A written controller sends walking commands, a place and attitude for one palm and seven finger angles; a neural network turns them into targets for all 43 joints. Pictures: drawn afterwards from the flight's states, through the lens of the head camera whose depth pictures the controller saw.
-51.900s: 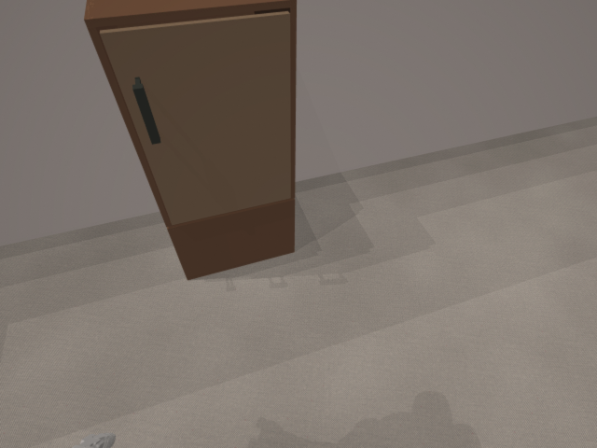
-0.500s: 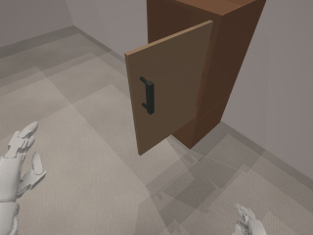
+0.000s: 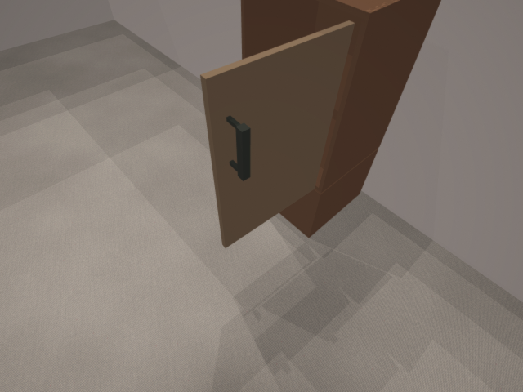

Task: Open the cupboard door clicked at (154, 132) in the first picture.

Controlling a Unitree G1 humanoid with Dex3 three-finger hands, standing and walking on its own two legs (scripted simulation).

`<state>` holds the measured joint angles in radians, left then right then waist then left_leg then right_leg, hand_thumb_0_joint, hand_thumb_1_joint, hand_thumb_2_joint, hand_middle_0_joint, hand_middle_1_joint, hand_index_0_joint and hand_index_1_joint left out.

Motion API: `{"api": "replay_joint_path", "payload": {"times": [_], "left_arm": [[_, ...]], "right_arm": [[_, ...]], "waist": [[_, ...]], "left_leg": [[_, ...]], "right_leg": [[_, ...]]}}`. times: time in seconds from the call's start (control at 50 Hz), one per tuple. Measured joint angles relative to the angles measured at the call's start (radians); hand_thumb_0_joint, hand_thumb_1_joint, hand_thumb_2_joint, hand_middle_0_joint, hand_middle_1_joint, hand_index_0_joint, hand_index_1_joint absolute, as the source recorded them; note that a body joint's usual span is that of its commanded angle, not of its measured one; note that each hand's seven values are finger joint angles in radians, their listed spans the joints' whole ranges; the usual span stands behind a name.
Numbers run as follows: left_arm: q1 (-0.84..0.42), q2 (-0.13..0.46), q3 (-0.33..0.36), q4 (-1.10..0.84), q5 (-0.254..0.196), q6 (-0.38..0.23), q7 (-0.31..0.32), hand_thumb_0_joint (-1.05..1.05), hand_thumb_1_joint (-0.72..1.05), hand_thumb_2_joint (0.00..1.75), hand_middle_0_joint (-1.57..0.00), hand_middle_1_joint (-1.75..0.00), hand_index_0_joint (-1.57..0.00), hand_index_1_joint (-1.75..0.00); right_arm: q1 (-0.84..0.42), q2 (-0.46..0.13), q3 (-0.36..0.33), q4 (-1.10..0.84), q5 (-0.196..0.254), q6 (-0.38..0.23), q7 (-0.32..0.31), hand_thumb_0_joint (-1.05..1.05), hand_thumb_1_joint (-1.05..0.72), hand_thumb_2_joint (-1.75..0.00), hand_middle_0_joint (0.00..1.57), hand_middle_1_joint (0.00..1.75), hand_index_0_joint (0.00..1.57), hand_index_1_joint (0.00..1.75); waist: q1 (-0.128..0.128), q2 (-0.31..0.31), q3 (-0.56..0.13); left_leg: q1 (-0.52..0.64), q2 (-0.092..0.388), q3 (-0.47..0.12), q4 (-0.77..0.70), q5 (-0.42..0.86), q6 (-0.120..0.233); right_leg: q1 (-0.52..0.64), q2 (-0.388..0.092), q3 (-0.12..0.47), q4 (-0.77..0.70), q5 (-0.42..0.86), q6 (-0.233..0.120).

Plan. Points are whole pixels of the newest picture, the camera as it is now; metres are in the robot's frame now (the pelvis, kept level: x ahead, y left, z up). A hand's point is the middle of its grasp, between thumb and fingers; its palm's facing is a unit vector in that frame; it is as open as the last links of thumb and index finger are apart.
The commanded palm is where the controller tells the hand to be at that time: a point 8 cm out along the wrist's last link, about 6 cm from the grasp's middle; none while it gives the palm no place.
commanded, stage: let the arm hang, fingers relaxed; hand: left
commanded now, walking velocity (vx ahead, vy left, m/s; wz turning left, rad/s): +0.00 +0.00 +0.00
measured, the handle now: (237, 148) +0.59 +0.09 +0.00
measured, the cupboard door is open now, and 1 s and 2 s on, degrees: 86 86 86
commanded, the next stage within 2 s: look to check the result in 0.54 s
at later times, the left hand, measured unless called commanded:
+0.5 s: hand out of the picture +0.01 +0.14 -0.18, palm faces +0.03 -0.99 -0.17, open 7.3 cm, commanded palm none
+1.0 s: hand out of the picture +0.00 +0.14 -0.18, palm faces +0.04 -0.98 -0.19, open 7.4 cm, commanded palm none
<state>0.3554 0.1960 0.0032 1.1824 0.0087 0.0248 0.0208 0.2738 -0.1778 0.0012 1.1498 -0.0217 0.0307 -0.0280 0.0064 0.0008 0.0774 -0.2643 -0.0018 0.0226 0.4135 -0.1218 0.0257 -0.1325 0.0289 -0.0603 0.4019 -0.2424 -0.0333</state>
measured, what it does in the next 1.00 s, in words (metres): stands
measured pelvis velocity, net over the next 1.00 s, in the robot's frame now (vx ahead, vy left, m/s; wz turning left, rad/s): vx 0.03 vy -0.03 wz -0.01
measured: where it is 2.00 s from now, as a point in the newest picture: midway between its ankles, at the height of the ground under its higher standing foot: outside the picture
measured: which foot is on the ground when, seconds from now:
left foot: down 0.00-1.00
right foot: down 0.00-1.00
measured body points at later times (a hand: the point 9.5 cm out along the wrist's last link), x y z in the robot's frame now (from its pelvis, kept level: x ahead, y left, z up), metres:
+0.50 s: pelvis +0.01 -0.01 +0.00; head +0.01 -0.02 +0.45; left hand +0.01 +0.20 -0.16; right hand -0.01 -0.22 -0.17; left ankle +0.07 +0.10 -0.74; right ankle -0.01 -0.10 -0.74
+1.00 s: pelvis +0.03 -0.03 +0.00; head +0.03 -0.03 +0.45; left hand +0.00 +0.19 -0.16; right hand +0.02 -0.24 -0.17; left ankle +0.07 +0.10 -0.74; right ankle -0.01 -0.10 -0.74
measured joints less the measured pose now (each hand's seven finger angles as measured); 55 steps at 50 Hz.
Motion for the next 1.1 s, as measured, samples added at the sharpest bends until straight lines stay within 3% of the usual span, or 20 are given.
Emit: {"api": "replay_joint_path", "payload": {"times": [0.16, 0.38, 1.1], "left_arm": [[-0.017, -0.027, 0.002, -0.007, 0.001, -0.01, 0.014, 0.0, 0.91, 0.9, -0.19, -0.3, -0.2, -0.3], [-0.069, -0.085, -0.002, -0.043, 0.003, -0.025, 0.02, 0.0, 0.91, 0.9, -0.19, -0.3, -0.2, -0.3], [-0.048, -0.072, 0.004, -0.028, -0.003, -0.035, 0.02, 0.0, 0.9, 0.9, -0.19, -0.3, -0.2, -0.3]], "right_arm": [[-0.005, 0.05, 0.002, 0.003, -0.002, -0.006, -0.001, 0.01, -0.91, -0.9, 0.2, 0.3, 0.2, 0.3], [0.008, 0.061, -0.002, 0.015, -0.005, -0.017, -0.003, 0.01, -0.92, -0.9, 0.2, 0.3, 0.2, 0.3], [-0.025, 0.039, -0.005, 0.016, -0.003, -0.023, -0.013, 0.01, -0.92, -0.9, 0.2, 0.3, 0.2, 0.3]], "waist": [[-0.006, 0.029, -0.026], [-0.016, 0.014, -0.052], [-0.006, 0.005, -0.032]], "left_leg": [[0.013, -0.006, 0.012, -0.011, 0.001, 0.0], [0.027, -0.004, 0.015, -0.009, -0.01, -0.009], [0.066, 0.02, 0.003, -0.02, -0.035, -0.038]], "right_leg": [[-0.006, -0.008, 0.011, 0.023, -0.014, 0.0], [0.001, -0.006, 0.014, 0.039, -0.033, -0.008], [0.059, 0.021, 0.009, -0.014, -0.037, -0.033]]}}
